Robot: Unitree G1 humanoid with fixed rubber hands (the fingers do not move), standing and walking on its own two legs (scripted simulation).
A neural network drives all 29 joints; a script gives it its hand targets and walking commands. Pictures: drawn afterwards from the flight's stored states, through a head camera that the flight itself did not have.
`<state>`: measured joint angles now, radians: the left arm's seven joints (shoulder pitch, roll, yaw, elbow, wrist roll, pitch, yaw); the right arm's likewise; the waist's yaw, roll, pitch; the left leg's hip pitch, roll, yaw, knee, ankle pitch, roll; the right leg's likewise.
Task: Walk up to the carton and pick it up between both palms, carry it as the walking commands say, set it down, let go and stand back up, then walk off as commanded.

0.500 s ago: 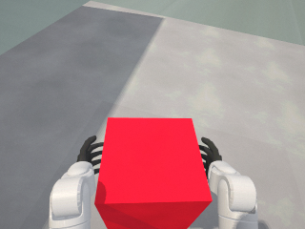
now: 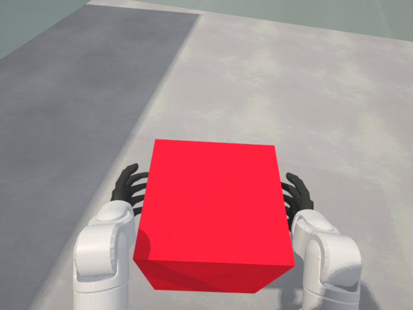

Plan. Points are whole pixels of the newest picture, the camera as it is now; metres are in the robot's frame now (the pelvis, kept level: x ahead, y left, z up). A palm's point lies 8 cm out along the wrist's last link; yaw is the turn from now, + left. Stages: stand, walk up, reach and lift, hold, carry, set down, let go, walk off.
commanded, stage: carry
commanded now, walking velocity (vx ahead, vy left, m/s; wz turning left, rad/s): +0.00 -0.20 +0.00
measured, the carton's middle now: (209, 223) +0.29 -0.01 +0.03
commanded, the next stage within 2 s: none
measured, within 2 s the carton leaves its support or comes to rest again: neither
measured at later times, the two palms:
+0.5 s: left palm (213, 232) +0.24 -0.01 +0.10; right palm (391, 257) +0.20 -0.31 +0.08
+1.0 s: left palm (274, 263) +0.18 -0.09 +0.12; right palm out of the picture +0.18 -0.39 +0.12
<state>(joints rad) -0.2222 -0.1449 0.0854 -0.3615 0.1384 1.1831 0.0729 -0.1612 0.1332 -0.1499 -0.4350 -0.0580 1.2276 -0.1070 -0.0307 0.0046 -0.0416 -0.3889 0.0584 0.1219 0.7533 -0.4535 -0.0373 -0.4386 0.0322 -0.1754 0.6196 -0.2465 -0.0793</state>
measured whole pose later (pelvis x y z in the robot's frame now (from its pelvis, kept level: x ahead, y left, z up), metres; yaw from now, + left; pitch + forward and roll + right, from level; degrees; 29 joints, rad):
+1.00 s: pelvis -0.09 -0.25 +0.01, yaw -2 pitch +4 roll -1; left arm -0.20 -0.14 0.12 -0.40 0.11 1.19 0.10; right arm -0.19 0.14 -0.11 -0.39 -0.11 1.21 -0.07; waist 0.05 0.00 -0.06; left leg -0.33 0.16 0.11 0.57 -0.28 -0.07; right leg -0.43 -0.06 -0.04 0.67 -0.34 0.04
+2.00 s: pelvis -0.18 -0.51 +0.00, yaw +1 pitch +3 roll -2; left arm -0.21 -0.14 0.09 -0.33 0.15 1.18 0.07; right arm -0.16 0.13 -0.14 -0.40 -0.06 1.22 -0.11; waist -0.02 -0.01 -0.06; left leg -0.35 0.05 0.11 0.69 -0.42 -0.03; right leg -0.44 0.04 -0.18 0.58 -0.20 -0.10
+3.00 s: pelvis -0.20 -0.52 +0.02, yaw +3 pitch +3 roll +0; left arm -0.19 -0.14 0.12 -0.22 0.14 1.19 0.08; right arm -0.14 0.13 -0.13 -0.27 -0.10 1.22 -0.09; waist 0.02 -0.03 -0.17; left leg -0.31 -0.01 0.09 0.52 -0.27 0.04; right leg -0.38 -0.02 -0.15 0.48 -0.14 -0.05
